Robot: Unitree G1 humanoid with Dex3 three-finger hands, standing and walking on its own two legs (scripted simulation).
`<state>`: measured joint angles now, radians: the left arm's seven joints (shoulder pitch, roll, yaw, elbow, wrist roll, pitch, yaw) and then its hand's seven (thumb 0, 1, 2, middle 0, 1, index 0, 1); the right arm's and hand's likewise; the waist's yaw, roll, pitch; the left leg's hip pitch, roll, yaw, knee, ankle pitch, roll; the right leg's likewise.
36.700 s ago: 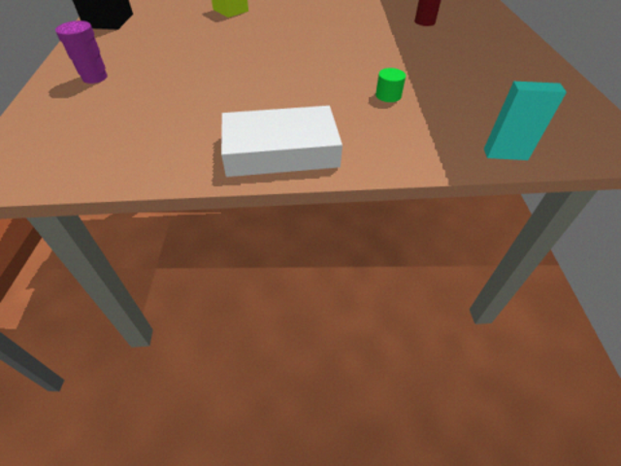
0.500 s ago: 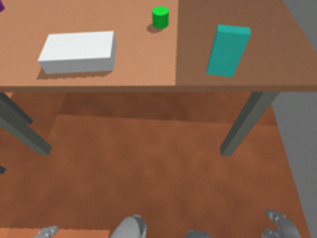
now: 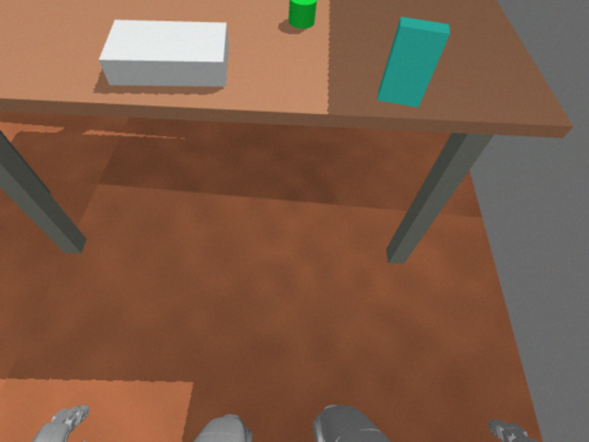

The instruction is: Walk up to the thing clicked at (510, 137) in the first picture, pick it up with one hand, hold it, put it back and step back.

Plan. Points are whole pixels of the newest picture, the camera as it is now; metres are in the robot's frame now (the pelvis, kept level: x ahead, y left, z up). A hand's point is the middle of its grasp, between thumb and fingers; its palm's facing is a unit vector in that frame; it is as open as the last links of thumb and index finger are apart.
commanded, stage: step back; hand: right
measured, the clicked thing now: (410, 65) +0.73 -0.19 +0.07
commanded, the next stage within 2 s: stand in 1.96 s
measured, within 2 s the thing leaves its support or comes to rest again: neither
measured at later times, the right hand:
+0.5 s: hand out of the picture -0.07 -0.28 -0.17, palm faces -0.11 +0.91 -0.40, open 7.4 cm
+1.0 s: hand out of the picture -0.22 -0.32 -0.16, palm faces -0.06 +0.92 -0.38, open 7.4 cm
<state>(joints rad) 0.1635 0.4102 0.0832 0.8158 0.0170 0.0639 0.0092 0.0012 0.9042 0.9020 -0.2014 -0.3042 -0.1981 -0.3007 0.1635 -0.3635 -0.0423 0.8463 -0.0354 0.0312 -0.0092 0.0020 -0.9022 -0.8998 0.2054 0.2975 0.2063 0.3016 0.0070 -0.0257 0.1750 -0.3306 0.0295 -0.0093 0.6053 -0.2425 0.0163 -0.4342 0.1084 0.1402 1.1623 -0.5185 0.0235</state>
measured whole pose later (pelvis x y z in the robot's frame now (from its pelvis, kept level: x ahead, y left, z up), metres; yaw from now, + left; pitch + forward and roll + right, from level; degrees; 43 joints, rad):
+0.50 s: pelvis -0.17 -0.02 -0.01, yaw +3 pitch -3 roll +2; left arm 0.11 0.40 0.06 0.77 0.02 0.05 0.02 0.00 0.90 0.90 -0.20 -0.30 -0.20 -0.30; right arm 0.18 -0.38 -0.05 0.88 -0.03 0.04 -0.02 0.00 -0.91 -0.90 0.20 0.30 0.20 0.30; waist 0.02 -0.04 0.20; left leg -0.27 -0.07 -0.01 0.66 -0.35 0.01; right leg -0.42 -0.07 0.01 0.76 -0.29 0.00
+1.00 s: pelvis -0.31 -0.04 +0.00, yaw +0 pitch -2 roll +1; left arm 0.24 0.36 0.06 0.93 0.05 0.01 0.00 0.00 0.90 0.90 -0.21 -0.30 -0.20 -0.30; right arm 0.20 -0.42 -0.05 0.91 -0.02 0.06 0.00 0.00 -0.91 -0.90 0.20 0.30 0.20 0.30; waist 0.04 0.04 0.09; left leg -0.45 -0.05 -0.10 0.99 -0.46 -0.02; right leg -0.26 -0.02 0.01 0.64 -0.34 -0.01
